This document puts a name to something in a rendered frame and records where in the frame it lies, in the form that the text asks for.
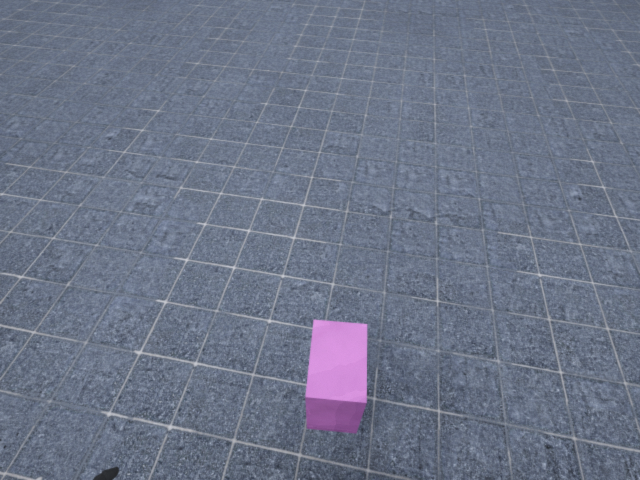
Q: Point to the carton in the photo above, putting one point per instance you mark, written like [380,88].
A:
[336,391]

